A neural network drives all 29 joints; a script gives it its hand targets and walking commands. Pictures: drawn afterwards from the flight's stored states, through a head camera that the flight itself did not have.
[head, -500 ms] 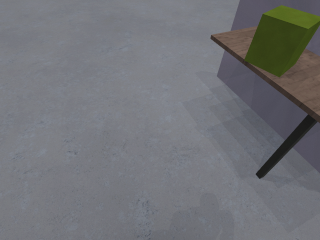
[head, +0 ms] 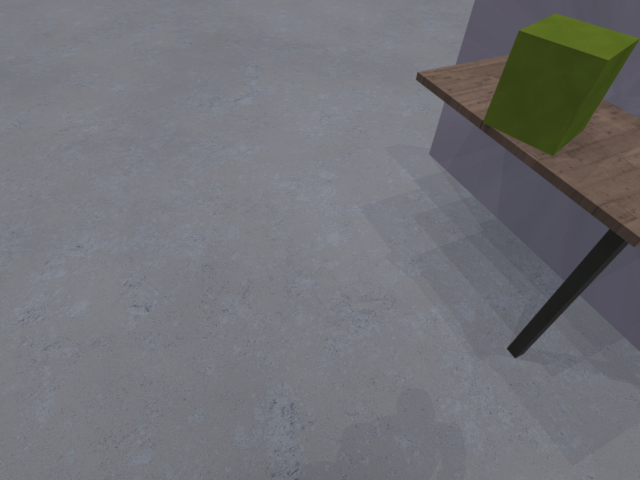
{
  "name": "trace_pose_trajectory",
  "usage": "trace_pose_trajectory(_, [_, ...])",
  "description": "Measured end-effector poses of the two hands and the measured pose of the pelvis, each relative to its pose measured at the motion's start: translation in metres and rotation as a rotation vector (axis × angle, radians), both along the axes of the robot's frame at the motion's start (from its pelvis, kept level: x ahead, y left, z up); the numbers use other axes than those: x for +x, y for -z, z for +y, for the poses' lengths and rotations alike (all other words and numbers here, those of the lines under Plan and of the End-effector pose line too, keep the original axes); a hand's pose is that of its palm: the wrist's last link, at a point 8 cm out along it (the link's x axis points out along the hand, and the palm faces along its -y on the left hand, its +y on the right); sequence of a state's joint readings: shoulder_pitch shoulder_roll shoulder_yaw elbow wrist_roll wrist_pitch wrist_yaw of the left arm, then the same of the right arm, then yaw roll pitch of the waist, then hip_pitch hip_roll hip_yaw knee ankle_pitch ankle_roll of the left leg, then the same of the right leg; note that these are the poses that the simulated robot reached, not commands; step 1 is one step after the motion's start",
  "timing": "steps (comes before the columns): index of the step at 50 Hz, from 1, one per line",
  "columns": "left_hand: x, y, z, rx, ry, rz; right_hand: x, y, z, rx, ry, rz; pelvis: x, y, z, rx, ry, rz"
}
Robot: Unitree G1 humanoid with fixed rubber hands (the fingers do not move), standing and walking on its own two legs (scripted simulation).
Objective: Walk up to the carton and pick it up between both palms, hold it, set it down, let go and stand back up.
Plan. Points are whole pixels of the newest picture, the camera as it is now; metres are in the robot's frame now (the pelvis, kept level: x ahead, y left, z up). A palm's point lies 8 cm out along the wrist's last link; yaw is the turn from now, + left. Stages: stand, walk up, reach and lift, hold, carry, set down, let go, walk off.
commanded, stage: stand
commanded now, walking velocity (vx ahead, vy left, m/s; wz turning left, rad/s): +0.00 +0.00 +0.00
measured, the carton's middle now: (554, 84) +1.04 -0.64 +0.01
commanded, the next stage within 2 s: walk up in 2.00 s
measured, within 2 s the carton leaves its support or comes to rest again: neither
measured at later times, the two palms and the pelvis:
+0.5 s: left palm out of the picture -0.03 +0.20 -0.15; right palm out of the picture -0.04 -0.20 -0.15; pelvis +0.00 +0.00 +0.00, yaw +0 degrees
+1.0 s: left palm out of the picture -0.02 +0.20 -0.15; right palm out of the picture -0.03 -0.20 -0.15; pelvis +0.01 +0.00 +0.00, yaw +0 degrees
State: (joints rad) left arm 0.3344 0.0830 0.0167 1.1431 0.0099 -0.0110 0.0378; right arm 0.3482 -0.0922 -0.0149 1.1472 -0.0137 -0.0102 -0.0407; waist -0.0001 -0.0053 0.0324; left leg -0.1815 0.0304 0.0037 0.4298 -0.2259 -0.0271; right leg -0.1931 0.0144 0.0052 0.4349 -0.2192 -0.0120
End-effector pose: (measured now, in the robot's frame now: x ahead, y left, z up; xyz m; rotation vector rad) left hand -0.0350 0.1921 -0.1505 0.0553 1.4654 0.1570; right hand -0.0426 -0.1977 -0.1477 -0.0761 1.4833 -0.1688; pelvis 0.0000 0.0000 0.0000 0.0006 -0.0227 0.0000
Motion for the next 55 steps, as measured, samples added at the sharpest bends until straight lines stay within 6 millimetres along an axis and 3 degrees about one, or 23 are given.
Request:
trace_pose_trajectory(8, [-0.005,-0.002,0.006,0.017,0.002,0.010,-0.003,0.001,0.001,0.010,0.003,0.004,-0.002,0.000,0.000,0.001,0.001,0.000])
trace_pose_trajectory(28, [0.009,-0.002,0.015,0.025,0.013,-0.022,0.001,-0.002,-0.001,-0.005,0.000,-0.002,-0.002,0.000,0.002,0.003,0.005,0.011])
trace_pose_trajectory(38, [0.012,-0.002,0.005,0.001,0.012,-0.024,0.014,0.000,0.000,-0.001,0.000,-0.024,0.004,0.000,0.003,-0.001,0.004,0.010])
trace_pose_trajectory(55, [0.024,-0.003,0.011,0.022,0.015,-0.041,0.010,0.000,0.002,0.001,0.006,-0.003,0.008,-0.001,0.003,0.002,0.002,0.009])
